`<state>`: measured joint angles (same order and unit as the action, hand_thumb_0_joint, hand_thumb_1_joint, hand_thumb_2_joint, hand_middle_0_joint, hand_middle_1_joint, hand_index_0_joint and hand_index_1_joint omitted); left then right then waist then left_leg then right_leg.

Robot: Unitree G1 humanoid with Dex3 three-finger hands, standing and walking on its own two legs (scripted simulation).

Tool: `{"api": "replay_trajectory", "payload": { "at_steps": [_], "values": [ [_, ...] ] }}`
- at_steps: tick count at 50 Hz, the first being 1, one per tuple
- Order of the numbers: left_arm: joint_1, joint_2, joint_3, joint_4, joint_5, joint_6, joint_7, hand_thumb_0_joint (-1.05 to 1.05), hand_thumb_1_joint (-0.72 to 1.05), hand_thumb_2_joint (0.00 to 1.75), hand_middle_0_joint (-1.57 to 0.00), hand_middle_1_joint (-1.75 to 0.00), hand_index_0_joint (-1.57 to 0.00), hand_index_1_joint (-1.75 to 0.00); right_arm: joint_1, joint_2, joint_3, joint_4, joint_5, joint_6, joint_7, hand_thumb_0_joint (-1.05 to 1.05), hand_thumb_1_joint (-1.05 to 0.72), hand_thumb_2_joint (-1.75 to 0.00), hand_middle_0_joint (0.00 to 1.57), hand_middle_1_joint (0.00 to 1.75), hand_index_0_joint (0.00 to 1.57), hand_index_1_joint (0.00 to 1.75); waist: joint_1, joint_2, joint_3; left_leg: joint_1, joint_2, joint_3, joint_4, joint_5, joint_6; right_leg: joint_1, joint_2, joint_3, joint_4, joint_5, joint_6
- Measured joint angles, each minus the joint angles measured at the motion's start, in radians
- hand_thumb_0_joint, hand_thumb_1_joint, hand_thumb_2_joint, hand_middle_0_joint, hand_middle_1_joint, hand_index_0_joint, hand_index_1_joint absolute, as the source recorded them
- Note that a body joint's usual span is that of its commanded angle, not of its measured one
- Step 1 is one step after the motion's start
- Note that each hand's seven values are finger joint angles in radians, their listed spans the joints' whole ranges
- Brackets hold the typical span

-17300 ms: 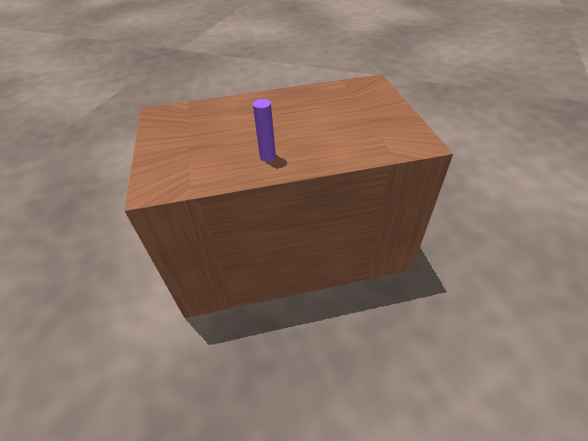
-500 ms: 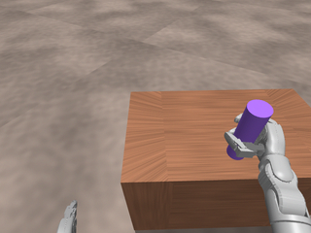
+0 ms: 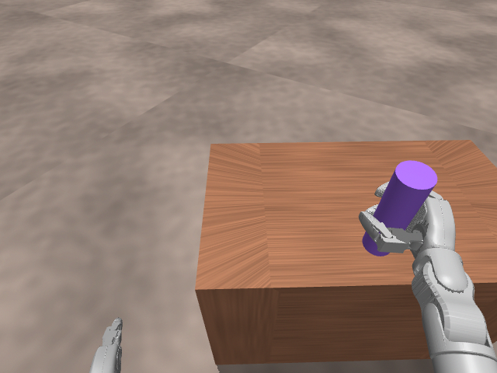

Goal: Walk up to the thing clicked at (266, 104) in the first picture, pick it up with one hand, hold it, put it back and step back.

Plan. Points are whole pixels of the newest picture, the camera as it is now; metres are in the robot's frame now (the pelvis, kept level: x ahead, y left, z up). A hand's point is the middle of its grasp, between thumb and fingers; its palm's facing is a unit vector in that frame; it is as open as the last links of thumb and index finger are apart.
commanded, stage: hold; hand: right
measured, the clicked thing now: (393, 214) +0.33 -0.18 +0.13
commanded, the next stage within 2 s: crouch in 1.04 s
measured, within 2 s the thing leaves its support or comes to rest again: neither
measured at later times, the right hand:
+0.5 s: hand (389, 214) +0.33 -0.18 +0.12, palm faces +0.19 +0.98 +0.02, open 7.3 cm
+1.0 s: hand (386, 215) +0.34 -0.17 +0.12, palm faces +0.18 +0.98 +0.02, open 7.3 cm
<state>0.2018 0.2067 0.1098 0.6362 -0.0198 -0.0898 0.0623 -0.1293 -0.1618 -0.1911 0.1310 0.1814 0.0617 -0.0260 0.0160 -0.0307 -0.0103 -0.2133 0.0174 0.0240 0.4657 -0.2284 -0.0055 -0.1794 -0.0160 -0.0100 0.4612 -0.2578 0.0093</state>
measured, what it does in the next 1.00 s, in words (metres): stands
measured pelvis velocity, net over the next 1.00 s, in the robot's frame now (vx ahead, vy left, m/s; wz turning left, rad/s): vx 0.00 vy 0.00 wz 0.00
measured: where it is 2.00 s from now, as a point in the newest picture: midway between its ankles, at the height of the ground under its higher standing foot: outside the picture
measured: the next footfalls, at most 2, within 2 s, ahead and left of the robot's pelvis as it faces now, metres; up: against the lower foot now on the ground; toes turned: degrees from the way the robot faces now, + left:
none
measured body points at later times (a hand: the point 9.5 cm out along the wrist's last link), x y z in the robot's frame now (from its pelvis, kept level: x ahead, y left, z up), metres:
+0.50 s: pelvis +0.01 +0.00 +0.00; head -0.01 +0.01 +0.45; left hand +0.16 +0.26 -0.08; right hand +0.32 -0.23 +0.12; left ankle +0.01 +0.12 -0.74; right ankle -0.01 -0.13 -0.74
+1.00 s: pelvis +0.00 +0.00 +0.00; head -0.01 +0.01 +0.45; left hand +0.16 +0.26 -0.09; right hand +0.32 -0.23 +0.12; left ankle +0.01 +0.12 -0.74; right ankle -0.01 -0.13 -0.74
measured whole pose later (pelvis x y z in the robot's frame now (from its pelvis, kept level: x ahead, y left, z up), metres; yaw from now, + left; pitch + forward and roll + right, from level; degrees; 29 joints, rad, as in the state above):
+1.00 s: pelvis +0.00 +0.00 +0.00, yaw +0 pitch -1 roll +0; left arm 0.20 0.21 0.12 0.65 -0.02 -0.07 0.06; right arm -0.13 -0.16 -0.18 0.14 0.18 0.06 -0.03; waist 0.01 -0.03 -0.01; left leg -0.21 0.02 0.02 0.45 -0.23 -0.01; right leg -0.17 -0.01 -0.01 0.45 -0.26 0.01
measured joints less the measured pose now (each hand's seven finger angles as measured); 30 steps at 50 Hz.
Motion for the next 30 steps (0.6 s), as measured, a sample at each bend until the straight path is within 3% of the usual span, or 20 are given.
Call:
{"api": "replay_trajectory", "payload": {
  "at_steps": [23,30],
  "values": [
    [0.006,0.001,0.005,-0.009,-0.001,0.013,0.004,-0.01,-0.52,0.05,-0.05,-0.05,-0.06,-0.05,0.000,-0.005,-0.013,0.010,0.005,-0.013,0.000,-0.05,0.13,-1.08,0.85,1.20,0.91,1.22,0.003,0.003,-0.006,0.006,-0.001,-0.002,-0.004,-0.004,0.000,0.007,-0.001,-0.002,-0.005,-0.005,0.000],
    [0.002,0.005,0.007,0.013,-0.002,0.014,0.000,-0.01,-0.52,0.05,-0.05,-0.06,-0.06,-0.05,0.013,-0.004,0.011,-0.008,-0.001,-0.016,0.001,-0.04,0.13,-1.09,0.85,1.20,0.92,1.22,-0.005,0.003,-0.003,0.007,0.000,-0.001,-0.007,-0.004,-0.001,0.006,0.000,-0.001,-0.004,-0.006,0.000]
  ]
}}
